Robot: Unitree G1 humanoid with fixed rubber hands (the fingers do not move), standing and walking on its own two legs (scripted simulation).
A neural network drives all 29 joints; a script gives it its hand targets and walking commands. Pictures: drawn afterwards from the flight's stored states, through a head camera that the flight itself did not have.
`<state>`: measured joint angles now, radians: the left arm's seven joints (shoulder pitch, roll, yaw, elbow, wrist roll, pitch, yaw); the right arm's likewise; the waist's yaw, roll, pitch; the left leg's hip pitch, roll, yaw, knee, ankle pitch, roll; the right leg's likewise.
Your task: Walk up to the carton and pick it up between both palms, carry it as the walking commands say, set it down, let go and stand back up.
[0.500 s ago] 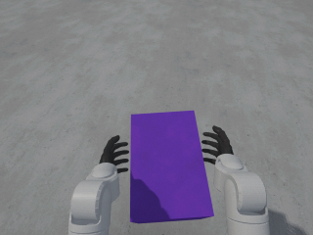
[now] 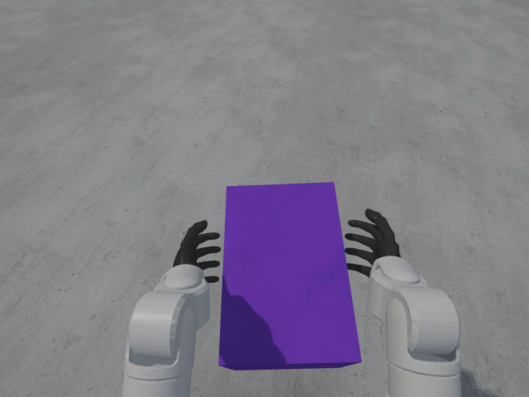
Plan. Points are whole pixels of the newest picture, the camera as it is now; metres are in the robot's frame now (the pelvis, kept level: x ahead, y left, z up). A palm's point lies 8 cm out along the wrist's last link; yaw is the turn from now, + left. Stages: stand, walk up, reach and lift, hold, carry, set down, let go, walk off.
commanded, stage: carry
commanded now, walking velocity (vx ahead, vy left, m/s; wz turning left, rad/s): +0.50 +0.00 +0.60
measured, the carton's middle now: (283, 277) +0.32 +0.00 +0.00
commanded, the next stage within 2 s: none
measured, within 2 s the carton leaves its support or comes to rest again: neither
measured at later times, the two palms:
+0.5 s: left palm (181, 127) +0.62 +0.21 +0.07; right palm (301, 115) +0.67 -0.04 +0.08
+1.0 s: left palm (136, 61) +0.89 +0.39 +0.08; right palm (223, 37) +1.03 +0.17 +0.09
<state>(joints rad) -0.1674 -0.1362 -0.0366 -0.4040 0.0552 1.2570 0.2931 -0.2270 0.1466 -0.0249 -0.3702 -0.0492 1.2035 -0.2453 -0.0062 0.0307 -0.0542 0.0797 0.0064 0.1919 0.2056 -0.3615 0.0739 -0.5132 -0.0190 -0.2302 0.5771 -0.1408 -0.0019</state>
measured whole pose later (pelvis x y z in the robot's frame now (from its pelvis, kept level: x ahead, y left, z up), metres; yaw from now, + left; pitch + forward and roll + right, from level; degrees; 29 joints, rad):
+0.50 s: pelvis +0.38 +0.06 -0.03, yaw +7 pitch -1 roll +2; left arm -0.11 -0.13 -0.03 -0.40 0.03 1.23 0.25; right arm -0.22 0.14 0.00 -0.33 -0.07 1.19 -0.27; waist -0.01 0.00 -0.04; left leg -0.43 -0.02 0.31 0.55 -0.13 0.12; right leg 0.18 -0.19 -0.31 0.61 -0.38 0.07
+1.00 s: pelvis +0.71 +0.15 -0.02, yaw +30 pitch +4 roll -2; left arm -0.15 -0.13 -0.07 -0.41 0.03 1.24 0.28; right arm -0.22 0.14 -0.04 -0.38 -0.07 1.17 -0.25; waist 0.00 0.03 -0.06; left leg -0.09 -0.06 0.01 0.69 -0.44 0.10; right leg -0.45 -0.02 -0.24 0.45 -0.05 -0.05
